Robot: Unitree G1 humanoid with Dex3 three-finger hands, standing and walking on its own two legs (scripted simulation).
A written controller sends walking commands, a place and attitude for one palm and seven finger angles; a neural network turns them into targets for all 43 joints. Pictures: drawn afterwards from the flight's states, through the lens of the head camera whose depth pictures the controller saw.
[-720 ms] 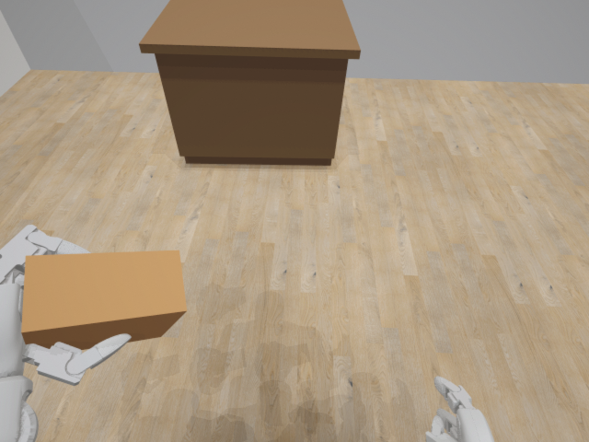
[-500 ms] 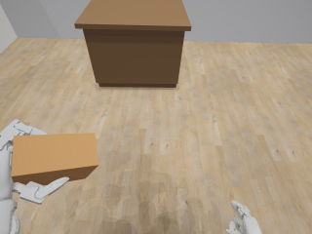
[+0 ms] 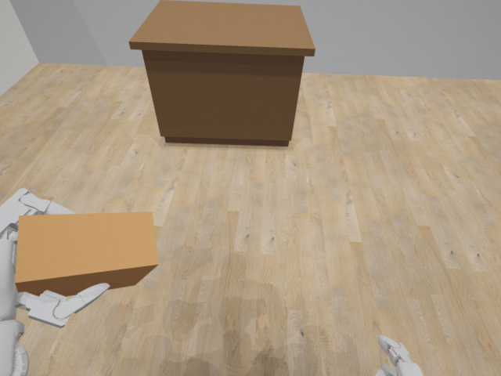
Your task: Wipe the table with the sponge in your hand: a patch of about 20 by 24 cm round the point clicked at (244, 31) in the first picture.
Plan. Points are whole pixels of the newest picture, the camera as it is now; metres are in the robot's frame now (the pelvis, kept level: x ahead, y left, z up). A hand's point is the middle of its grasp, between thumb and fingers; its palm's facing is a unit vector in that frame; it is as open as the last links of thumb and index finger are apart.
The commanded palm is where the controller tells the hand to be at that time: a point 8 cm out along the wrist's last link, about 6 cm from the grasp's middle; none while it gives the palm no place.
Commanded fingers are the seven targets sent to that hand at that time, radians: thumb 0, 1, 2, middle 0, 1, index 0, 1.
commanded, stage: walk to a spot facing it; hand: left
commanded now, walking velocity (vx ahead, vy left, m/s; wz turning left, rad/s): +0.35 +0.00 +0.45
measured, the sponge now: (107, 255) +0.23 +0.19 +0.15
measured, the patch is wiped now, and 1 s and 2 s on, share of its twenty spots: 0.00 0.00 0.00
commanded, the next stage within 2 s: none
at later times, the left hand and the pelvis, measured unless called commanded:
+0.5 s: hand (48, 229) +0.25 +0.27 +0.16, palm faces +0.54 -0.72 -0.44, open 10.8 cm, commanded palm +0.20 +0.30 +0.19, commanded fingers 0.00 0.10 1.30 -1.20 -1.60 -1.20 -1.60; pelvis +0.10 -0.01 +0.00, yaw +12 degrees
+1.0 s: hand (96, 155) +0.39 +0.26 +0.17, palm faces +0.63 -0.61 -0.48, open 10.8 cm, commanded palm +0.32 +0.28 +0.19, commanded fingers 0.00 0.10 1.30 -1.20 -1.60 -1.20 -1.60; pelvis +0.25 -0.03 -0.01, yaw +17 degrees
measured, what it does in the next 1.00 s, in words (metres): walks ahead, turning left: left foot, then right foot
